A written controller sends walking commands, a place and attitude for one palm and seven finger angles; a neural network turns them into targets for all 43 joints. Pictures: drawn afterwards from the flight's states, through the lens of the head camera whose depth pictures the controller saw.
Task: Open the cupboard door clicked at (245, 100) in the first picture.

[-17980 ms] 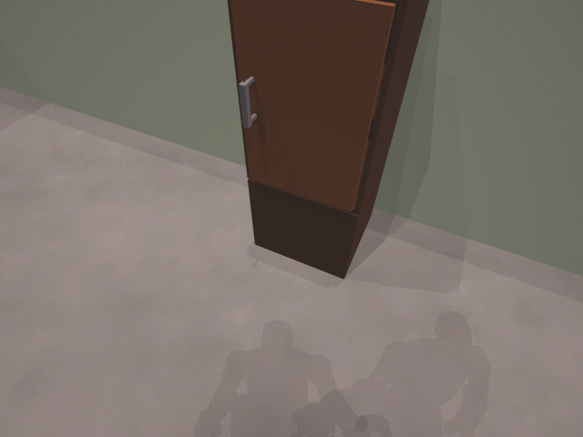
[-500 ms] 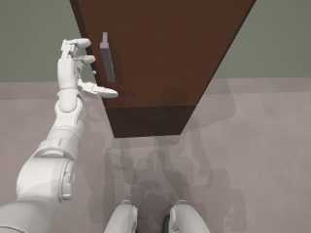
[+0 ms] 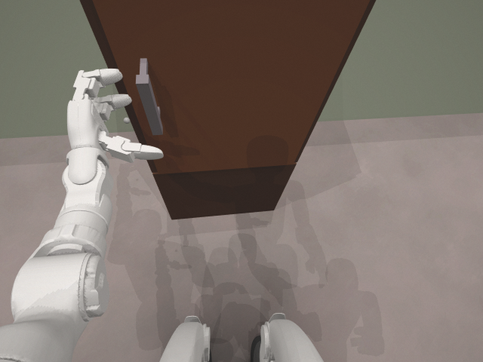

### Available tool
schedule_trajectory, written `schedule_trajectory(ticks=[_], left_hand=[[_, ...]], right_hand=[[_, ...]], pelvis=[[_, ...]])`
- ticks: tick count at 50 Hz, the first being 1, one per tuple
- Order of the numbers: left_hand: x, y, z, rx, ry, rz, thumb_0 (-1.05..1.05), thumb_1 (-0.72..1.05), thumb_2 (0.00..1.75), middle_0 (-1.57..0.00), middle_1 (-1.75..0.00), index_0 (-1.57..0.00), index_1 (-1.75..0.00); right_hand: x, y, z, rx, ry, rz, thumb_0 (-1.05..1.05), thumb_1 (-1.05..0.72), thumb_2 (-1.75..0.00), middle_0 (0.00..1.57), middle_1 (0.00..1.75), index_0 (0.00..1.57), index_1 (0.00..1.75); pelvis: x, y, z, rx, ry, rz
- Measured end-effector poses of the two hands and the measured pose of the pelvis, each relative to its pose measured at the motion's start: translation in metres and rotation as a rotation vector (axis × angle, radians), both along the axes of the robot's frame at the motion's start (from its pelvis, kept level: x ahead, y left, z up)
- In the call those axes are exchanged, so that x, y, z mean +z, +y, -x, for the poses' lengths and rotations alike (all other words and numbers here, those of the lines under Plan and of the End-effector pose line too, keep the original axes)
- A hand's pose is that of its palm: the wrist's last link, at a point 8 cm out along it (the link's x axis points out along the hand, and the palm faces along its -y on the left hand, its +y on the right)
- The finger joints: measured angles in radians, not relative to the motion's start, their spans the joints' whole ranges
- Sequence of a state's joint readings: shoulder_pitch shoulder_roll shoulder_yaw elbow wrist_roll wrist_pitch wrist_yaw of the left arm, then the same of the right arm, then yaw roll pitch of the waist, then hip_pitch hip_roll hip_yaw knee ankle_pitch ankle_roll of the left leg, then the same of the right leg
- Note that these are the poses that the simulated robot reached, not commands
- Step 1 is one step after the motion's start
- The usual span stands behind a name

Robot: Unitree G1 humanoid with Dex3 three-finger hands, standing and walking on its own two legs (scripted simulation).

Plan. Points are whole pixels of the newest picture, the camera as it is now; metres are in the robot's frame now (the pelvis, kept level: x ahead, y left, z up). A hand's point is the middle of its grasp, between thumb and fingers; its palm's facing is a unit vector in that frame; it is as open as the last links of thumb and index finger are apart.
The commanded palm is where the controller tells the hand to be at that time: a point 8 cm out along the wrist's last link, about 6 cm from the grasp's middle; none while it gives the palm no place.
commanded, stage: move the hooked fingers beside the handle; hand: left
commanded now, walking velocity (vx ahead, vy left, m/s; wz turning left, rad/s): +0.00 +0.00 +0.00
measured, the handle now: (151, 99) +0.53 +0.15 +0.05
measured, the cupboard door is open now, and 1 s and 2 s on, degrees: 0 0 0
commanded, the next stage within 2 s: slide the fingers in behind the handle in 1.66 s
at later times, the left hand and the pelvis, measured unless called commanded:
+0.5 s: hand (123, 122) +0.48 +0.19 +0.05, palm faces +0.11 -0.99 +0.00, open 14.2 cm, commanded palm +0.46 +0.23 +0.05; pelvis +0.01 +0.00 +0.00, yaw -2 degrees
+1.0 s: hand (113, 124) +0.48 +0.20 +0.05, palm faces +0.11 -0.99 +0.00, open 14.0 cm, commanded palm +0.46 +0.25 +0.05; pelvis +0.00 +0.00 +0.00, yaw -2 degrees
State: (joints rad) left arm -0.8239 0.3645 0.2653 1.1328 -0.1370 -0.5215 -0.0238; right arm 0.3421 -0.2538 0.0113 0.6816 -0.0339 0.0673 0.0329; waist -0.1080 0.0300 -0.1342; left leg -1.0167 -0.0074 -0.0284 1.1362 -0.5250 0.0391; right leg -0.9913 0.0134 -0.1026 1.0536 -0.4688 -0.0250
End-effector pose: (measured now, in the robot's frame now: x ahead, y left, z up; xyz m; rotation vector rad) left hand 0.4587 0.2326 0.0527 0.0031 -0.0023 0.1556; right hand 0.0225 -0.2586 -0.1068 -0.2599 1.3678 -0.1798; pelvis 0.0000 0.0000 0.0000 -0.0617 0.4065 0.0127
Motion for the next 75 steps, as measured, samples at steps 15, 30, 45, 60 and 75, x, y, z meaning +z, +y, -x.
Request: schedule_trajectory(ticks=[15, 30, 45, 60, 75], left_hand=[[0.000, 0.006, -0.004, -0.030, 0.003, 0.003, -0.02, -0.50, 0.30, -0.25, -1.21, -0.25, -1.20], [-0.002, 0.010, 0.004, -0.039, 0.016, 0.003, -0.02, -0.50, 0.30, -0.28, -1.20, -0.28, -1.19], [0.004, 0.023, 0.007, -0.051, 0.007, 0.000, -0.02, -0.51, 0.30, -0.30, -1.20, -0.29, -1.20], [0.006, 0.025, 0.003, -0.046, -0.005, -0.003, -0.02, -0.50, 0.30, -0.30, -1.20, -0.30, -1.20], [0.003, 0.016, 0.005, -0.046, 0.016, 0.004, -0.02, -0.50, 0.30, -0.30, -1.20, -0.30, -1.20]], right_hand=[[0.004, -0.005, -0.005, -0.030, -0.022, 0.014, 0.01, -0.91, -0.89, 0.20, 0.30, 0.21, 0.30], [0.006, -0.001, -0.004, -0.058, -0.053, 0.014, 0.01, -0.91, -0.89, 0.20, 0.30, 0.21, 0.30], [0.006, -0.003, 0.007, -0.055, -0.039, 0.035, 0.01, -0.91, -0.89, 0.20, 0.30, 0.21, 0.30], [0.008, -0.003, 0.015, -0.065, -0.031, 0.043, 0.01, -0.91, -0.89, 0.20, 0.30, 0.21, 0.30], [0.008, -0.002, 0.007, -0.066, -0.050, 0.031, 0.01, -0.91, -0.89, 0.20, 0.30, 0.21, 0.30]], pelvis=[[0.001, -0.004, -0.004, -0.020, 0.001, -0.006], [0.004, -0.002, -0.004, -0.039, -0.013, -0.011], [0.002, 0.001, 0.002, -0.036, -0.015, -0.006], [0.001, 0.001, 0.003, -0.041, -0.011, -0.003], [0.003, 0.000, 0.000, -0.040, -0.018, -0.008]])
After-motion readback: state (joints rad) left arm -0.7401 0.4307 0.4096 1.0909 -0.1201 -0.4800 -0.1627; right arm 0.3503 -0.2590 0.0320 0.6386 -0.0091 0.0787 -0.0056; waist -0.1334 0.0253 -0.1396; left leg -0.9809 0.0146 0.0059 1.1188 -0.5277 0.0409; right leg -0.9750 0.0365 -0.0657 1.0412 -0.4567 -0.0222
